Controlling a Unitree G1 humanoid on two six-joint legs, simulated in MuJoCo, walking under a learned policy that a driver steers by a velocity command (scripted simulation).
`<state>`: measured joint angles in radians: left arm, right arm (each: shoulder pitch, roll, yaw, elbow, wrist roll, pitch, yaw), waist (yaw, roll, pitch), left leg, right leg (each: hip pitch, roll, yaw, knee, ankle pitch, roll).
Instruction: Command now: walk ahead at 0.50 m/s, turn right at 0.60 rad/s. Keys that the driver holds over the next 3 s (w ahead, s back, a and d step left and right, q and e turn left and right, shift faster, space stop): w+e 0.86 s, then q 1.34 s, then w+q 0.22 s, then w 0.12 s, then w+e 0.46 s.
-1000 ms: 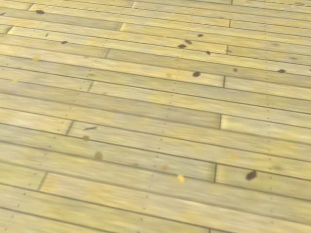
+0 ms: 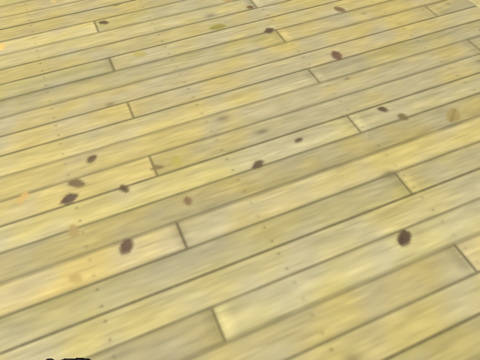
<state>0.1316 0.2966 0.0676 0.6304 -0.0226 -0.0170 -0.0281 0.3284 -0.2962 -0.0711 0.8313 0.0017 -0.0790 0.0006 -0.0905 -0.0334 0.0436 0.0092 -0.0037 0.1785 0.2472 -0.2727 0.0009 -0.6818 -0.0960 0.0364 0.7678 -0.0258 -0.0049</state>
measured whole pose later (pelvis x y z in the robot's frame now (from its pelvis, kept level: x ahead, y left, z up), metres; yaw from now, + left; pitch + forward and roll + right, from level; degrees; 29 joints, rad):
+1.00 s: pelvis +0.54 -0.12 +0.00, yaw -32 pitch +1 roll +2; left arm 0.08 0.28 0.06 0.63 0.00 -0.04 -0.02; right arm 0.35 -0.29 -0.06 0.85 0.02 -0.07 0.01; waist -0.10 -0.03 0.05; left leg -0.01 0.00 0.13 0.27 -0.27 0.00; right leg -0.62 -0.07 0.05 0.66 -0.03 -0.01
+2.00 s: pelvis +0.64 -0.21 -0.01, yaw +0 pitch +2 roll -1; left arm 0.10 0.30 0.08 0.83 0.01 -0.02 0.01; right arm 0.16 -0.34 -0.08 0.64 0.02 0.05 -0.03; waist -0.02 0.05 0.03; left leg -0.39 -0.11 -0.20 0.71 -0.42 0.01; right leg -0.26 0.04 0.05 0.47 -0.23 0.00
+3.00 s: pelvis +0.95 -0.11 -0.01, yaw +9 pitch +1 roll -1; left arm 0.17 0.31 0.06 0.75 -0.02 -0.07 -0.04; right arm 0.32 -0.29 -0.03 0.71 0.01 -0.09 0.00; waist 0.00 0.01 0.06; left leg -0.33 0.01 -0.05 1.22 -0.39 0.01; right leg -0.39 0.11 -0.02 0.51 -0.15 -0.11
